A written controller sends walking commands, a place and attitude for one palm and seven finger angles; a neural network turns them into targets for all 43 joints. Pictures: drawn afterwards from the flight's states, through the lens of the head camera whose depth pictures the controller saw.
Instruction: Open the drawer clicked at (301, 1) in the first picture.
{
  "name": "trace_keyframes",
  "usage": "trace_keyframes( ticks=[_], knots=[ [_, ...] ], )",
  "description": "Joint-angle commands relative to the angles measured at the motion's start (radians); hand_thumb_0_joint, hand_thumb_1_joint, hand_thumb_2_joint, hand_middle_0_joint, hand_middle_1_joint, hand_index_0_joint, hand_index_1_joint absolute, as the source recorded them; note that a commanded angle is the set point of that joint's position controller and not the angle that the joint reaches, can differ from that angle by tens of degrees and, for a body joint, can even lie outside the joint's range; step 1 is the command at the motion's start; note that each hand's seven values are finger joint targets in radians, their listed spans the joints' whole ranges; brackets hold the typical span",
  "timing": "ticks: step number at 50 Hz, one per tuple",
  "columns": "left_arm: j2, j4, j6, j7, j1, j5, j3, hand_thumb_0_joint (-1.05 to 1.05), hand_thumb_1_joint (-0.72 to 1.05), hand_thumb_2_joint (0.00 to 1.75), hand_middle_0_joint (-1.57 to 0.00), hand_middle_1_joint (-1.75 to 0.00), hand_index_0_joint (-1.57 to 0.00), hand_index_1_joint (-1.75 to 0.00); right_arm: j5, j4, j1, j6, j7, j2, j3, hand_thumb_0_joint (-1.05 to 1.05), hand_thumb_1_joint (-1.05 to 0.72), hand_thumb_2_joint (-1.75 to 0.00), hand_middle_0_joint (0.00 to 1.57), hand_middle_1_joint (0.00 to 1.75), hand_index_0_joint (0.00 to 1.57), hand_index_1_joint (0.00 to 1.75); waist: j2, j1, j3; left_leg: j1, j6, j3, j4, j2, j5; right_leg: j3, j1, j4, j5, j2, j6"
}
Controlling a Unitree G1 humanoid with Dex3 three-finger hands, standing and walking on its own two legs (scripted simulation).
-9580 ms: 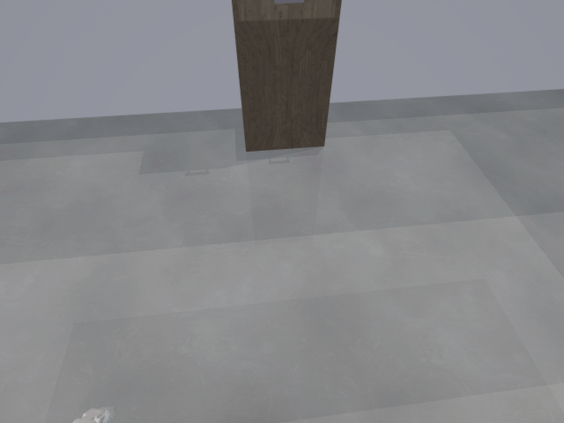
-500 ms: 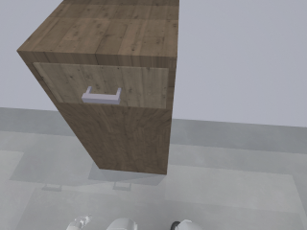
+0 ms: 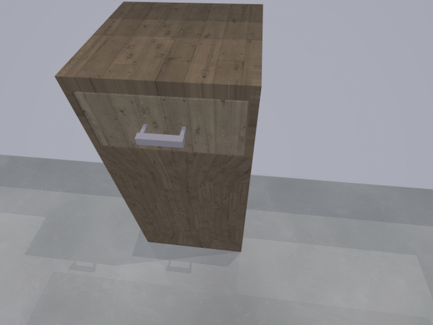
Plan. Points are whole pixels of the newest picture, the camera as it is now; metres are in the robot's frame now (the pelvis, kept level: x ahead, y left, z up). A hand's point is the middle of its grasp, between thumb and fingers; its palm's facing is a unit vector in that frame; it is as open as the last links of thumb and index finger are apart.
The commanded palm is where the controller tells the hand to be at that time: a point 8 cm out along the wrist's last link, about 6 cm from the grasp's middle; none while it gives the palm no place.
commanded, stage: look again from close up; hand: left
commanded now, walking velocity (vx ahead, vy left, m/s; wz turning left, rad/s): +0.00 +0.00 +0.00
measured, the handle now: (162, 134) +0.53 +0.17 +0.02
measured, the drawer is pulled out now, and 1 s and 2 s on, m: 0.00 0.00 0.00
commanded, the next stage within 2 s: raise the hand with hooked fingers in 0.56 s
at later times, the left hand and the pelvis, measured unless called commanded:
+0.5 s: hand out of the picture +0.02 +0.18 -0.17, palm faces +0.00 -0.98 -0.22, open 7.3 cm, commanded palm none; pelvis +0.00 +0.01 +0.00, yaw +0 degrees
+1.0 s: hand (119, 295) +0.18 +0.20 -0.05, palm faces -0.08 -0.27 -0.96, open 8.1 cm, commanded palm +0.15 +0.23 -0.01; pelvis -0.01 +0.00 -0.03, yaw -3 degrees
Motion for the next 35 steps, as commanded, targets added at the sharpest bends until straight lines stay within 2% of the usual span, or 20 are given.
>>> trace_keyframes(
  ticks=[1, 2, 3, 4, 5, 6, 7, 8, 10, 12, 13, 15, 16, 17, 19, 24, 32, 33, 34, 35],
  knots=[
    [0.1, -0.03, -0.017, 0.006, 0.016, -0.002, 0.009, 0.0, 0.9, 0.9, -0.2, -0.3, -0.2, -0.3, 0.004, 0.0, 0.054, -0.015, 0.002, -0.064, -0.003, 0.0, -0.9, -0.9, 0.2, 0.3, 0.2, 0.3, -0.08, -0.006, 0.006, 0.057, 0.006, -0.083, -0.082, 0.095, 0.095, 0.122, -0.045, -0.135, 0.202, -0.122, -0.031],
    [0.134, 0.002, -0.038, 0.039, 0.12, 0.014, 0.013, 0.0, 0.9, 0.9, -0.2, -0.3, -0.2, -0.3, 0.01, -0.071, -0.063, -0.025, 0.018, -0.123, -0.013, 0.0, -0.9, -0.9, 0.2, 0.3, 0.2, 0.3, -0.145, 0.051, 0.058, -0.044, -0.016, -0.066, 0.102, 0.108, 0.014, 0.166, -0.05, -0.155, 0.366, -0.147, 0.006],
    [0.166, -0.057, -0.04, 0.031, 0.051, 0.007, 0.01, 0.0, 0.9, 0.9, -0.2, -0.3, -0.2, -0.3, 0.005, -0.096, -0.004, -0.008, 0.025, -0.075, -0.01, 0.0, -0.9, -0.9, 0.2, 0.3, 0.2, 0.3, -0.142, -0.016, 0.019, -0.039, -0.013, -0.068, 0.115, 0.059, -0.129, 0.225, -0.108, -0.231, -0.026, -0.197, -0.03],
    [0.155, -0.082, -0.04, 0.027, 0.015, 0.009, 0.012, 0.0, 0.9, 0.9, -0.2, -0.3, -0.2, -0.3, -0.003, -0.086, 0.033, -0.005, 0.03, -0.074, -0.01, 0.0, -0.9, -0.9, 0.2, 0.3, 0.2, 0.3, -0.119, -0.035, 0.036, -0.024, -0.009, -0.06, 0.135, 0.054, -0.106, 0.223, -0.18, -0.245, -0.231, -0.178, -0.055],
    [0.15, -0.095, -0.043, 0.024, 0.004, 0.007, 0.012, 0.0, 0.9, 0.9, -0.2, -0.3, -0.2, -0.3, -0.005, -0.075, 0.06, -0.008, 0.032, -0.068, -0.009, 0.0, -0.9, -0.9, 0.2, 0.3, 0.2, 0.3, -0.044, -0.05, 0.047, -0.01, -0.005, -0.063, 0.115, 0.056, -0.064, 0.208, -0.213, -0.224, -0.232, -0.159, -0.067],
    [0.154, -0.102, -0.048, 0.021, 0.007, 0.006, 0.013, 0.0, 0.9, 0.9, -0.2, -0.3, -0.2, -0.3, -0.007, -0.07, 0.08, -0.014, 0.033, -0.058, -0.003, 0.0, -0.9, -0.9, 0.2, 0.3, 0.2, 0.3, 0.036, -0.047, 0.022, 0.018, 0.002, -0.06, 0.079, 0.06, -0.037, 0.174, -0.198, -0.184, -0.167, -0.143, -0.07],
    [0.149, -0.103, -0.047, 0.018, 0.013, 0.003, 0.013, 0.0, 0.9, 0.9, -0.2, -0.3, -0.2, -0.3, -0.007, -0.075, 0.081, -0.016, 0.03, -0.065, -0.001, 0.0, -0.9, -0.9, 0.2, 0.3, 0.2, 0.3, 0.046, -0.04, 0.017, -0.006, 0.007, -0.075, 0.048, 0.07, -0.054, 0.163, -0.173, -0.162, -0.162, -0.123, -0.065],
    [0.143, -0.1, -0.042, 0.015, 0.014, 0.002, 0.011, 0.0, 0.9, 0.9, -0.2, -0.3, -0.2, -0.3, -0.007, -0.078, 0.07, -0.018, 0.028, -0.069, 0.0, 0.0, -0.9, -0.9, 0.2, 0.3, 0.2, 0.3, 0.039, -0.03, 0.039, -0.042, 0.014, -0.092, 0.017, 0.075, -0.065, 0.148, -0.151, -0.141, -0.15, -0.103, -0.057],
    [0.131, -0.089, -0.036, 0.01, 0.029, 0.001, 0.005, 0.0, 0.9, 0.9, -0.2, -0.3, -0.2, -0.3, -0.004, -0.084, 0.056, -0.021, 0.024, -0.079, 0.004, 0.0, -0.9, -0.9, 0.2, 0.3, 0.2, 0.3, -0.022, -0.014, 0.071, -0.085, 0.022, -0.105, -0.02, 0.08, -0.079, 0.141, -0.122, -0.136, -0.138, -0.086, -0.046],
    [0.123, -0.082, -0.035, 0.008, 0.032, 0.002, 0.0, 0.0, 0.9, 0.9, -0.2, -0.3, -0.2, -0.3, -0.004, -0.077, 0.055, -0.027, 0.022, -0.086, 0.008, 0.0, -0.9, -0.9, 0.2, 0.3, 0.2, 0.3, -0.024, -0.007, 0.073, -0.082, 0.029, -0.116, -0.043, 0.087, -0.041, 0.125, -0.093, -0.118, -0.062, -0.078, -0.038],
    [0.124, -0.082, -0.033, 0.007, 0.032, 0.0, 0.001, 0.0, 0.9, 0.9, -0.2, -0.3, -0.2, -0.3, -0.004, -0.073, 0.057, -0.028, 0.02, -0.092, 0.01, 0.0, -0.9, -0.9, 0.2, 0.3, 0.2, 0.3, -0.046, -0.004, 0.069, -0.084, 0.03, -0.118, -0.051, 0.09, -0.046, 0.118, -0.079, -0.115, -0.057, -0.076, -0.035],
    [0.125, -0.079, -0.029, 0.005, 0.032, -0.001, 0.0, 0.0, 0.9, 0.9, -0.2, -0.3, -0.2, -0.3, -0.004, -0.064, 0.053, -0.03, 0.018, -0.098, 0.012, 0.0, -0.9, -0.9, 0.2, 0.3, 0.2, 0.3, -0.035, 0.0, 0.076, -0.085, 0.03, -0.118, -0.065, 0.091, -0.045, 0.113, -0.069, -0.114, -0.041, -0.077, -0.032],
    [0.125, -0.077, -0.029, 0.005, 0.032, 0.001, 0.0, 0.0, 0.9, 0.9, -0.2, -0.3, -0.2, -0.3, -0.004, -0.057, 0.052, -0.033, 0.017, -0.096, 0.013, 0.0, -0.9, -0.9, 0.2, 0.3, 0.2, 0.3, -0.005, 0.002, 0.072, -0.075, 0.033, -0.119, -0.073, 0.095, -0.019, 0.106, -0.06, -0.104, -0.003, -0.075, -0.031],
    [0.127, -0.074, -0.028, 0.004, 0.035, -0.001, 0.0, 0.0, 0.9, 0.9, -0.2, -0.3, -0.2, -0.3, -0.005, -0.052, 0.05, -0.034, 0.016, -0.101, 0.014, 0.0, -0.9, -0.9, 0.2, 0.3, 0.2, 0.3, -0.003, 0.006, 0.05, -0.064, 0.034, -0.122, -0.073, 0.098, -0.002, 0.1, -0.041, -0.096, 0.025, -0.075, -0.028],
    [0.131, -0.072, -0.026, 0.004, 0.028, -0.002, 0.001, 0.0, 0.9, 0.9, -0.2, -0.3, -0.2, -0.3, -0.004, -0.043, 0.05, -0.036, 0.014, -0.107, 0.016, 0.0, -0.9, -0.9, 0.2, 0.3, 0.2, 0.3, -0.039, 0.007, 0.03, -0.05, 0.036, -0.121, -0.07, 0.102, 0.032, 0.095, -0.017, -0.089, 0.067, -0.076, -0.025],
    [0.139, -0.063, -0.025, 0.003, 0.013, -0.002, 0.005, 0.0, 0.9, 0.9, -0.2, -0.3, -0.2, -0.3, -0.003, -0.022, 0.04, -0.04, 0.01, -0.112, 0.017, 0.0, -0.9, -0.9, 0.2, 0.3, 0.2, 0.3, -0.028, 0.009, 0.001, -0.017, 0.034, -0.114, -0.065, 0.105, 0.118, 0.089, 0.016, -0.077, 0.153, -0.083, -0.02],
    [0.141, -0.042, -0.024, 0.004, 0.007, 0.0, 0.005, 0.0, 0.9, 0.9, -0.2, -0.3, -0.2, -0.3, -0.002, 0.008, 0.023, -0.041, 0.005, -0.112, 0.017, 0.0, -0.9, -0.9, 0.2, 0.3, 0.2, 0.3, -0.026, 0.008, -0.003, 0.027, 0.032, -0.103, -0.058, 0.107, 0.195, 0.085, 0.025, -0.077, 0.239, -0.093, -0.015],
    [0.157, -0.01, -0.037, 0.045, 0.086, 0.011, 0.009, 0.0, 0.9, 0.9, -0.2, -0.3, -0.2, -0.3, 0.011, -0.059, -0.067, -0.043, 0.01, -0.142, 0.004, 0.0, -0.9, -0.9, 0.2, 0.3, 0.2, 0.3, -0.072, 0.041, 0.031, -0.025, 0.001, -0.072, 0.14, 0.124, 0.294, 0.142, -0.014, -0.093, 0.605, -0.15, 0.008],
    [0.519, -1.53, -0.195, 0.062, -0.699, 0.182, 0.047, 0.0, 0.88, 0.89, -0.2, -0.32, -0.2, -0.32, 0.052, -0.397, -0.049, -0.188, -0.022, -0.291, -0.012, 0.0, -0.9, -0.9, 0.2, 0.3, 0.2, 0.3, 0.222, -0.045, -0.481, 0.237, 0.035, -0.079, -0.002, 0.01, 0.464, 0.135, 0.037, 0.022, 0.543, -0.027, -0.033],
    [0.449, -1.278, -0.123, 0.136, -0.202, 0.213, 0.076, 0.0, 0.85, 0.88, -0.2, -0.33, -0.2, -0.33, 0.031, -0.361, -0.098, -0.286, -0.065, -0.215, -0.008, 0.0, -0.9, -0.9, 0.2, 0.3, 0.2, 0.3, 0.357, 0.04, -0.474, 0.361, 0.018, -0.098, -0.005, 0.064, 0.651, 0.04, -0.066, 0.099, 0.231, -0.005, -0.041]
  ],
)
